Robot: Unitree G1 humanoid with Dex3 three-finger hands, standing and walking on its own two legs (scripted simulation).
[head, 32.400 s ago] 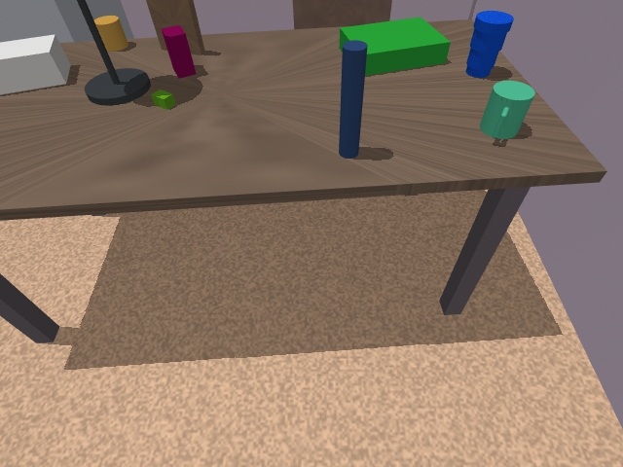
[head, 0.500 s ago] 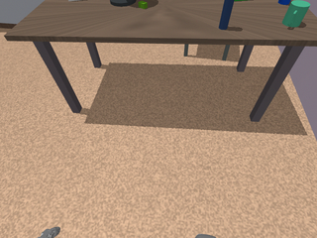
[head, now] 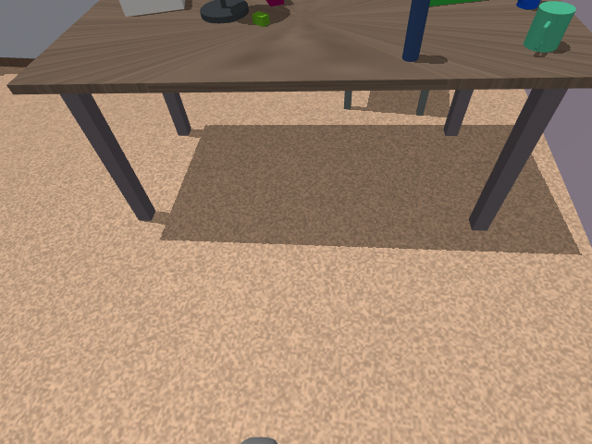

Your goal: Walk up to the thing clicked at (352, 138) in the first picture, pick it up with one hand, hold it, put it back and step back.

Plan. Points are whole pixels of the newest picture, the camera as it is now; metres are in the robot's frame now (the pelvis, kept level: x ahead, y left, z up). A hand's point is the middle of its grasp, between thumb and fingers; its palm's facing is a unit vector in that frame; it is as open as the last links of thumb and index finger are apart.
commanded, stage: step back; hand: right
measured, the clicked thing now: (418, 13) +1.08 -0.27 +0.07
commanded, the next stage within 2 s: stand in 0.36 s
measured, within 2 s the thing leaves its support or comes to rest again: neither
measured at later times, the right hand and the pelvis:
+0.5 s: hand out of the picture +0.15 -0.23 -0.14, palm faces +0.00 +0.95 -0.32, open 7.4 cm; pelvis +0.03 +0.02 +0.01, yaw -1 degrees
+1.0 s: hand out of the picture +0.08 -0.24 -0.14, palm faces +0.02 +0.94 -0.33, open 7.4 cm; pelvis +0.02 +0.01 +0.01, yaw -1 degrees
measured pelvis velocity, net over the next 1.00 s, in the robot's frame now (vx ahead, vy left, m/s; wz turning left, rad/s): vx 0.02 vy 0.01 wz -0.03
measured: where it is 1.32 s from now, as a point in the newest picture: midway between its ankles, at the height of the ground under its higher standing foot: outside the picture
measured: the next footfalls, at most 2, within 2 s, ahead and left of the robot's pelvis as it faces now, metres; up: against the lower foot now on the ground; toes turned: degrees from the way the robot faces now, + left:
left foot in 0.10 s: +0.09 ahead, +0.15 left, +0.00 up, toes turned +1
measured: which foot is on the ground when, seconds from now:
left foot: up 0.00-0.08, down 0.10-1.00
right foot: down 0.00-1.00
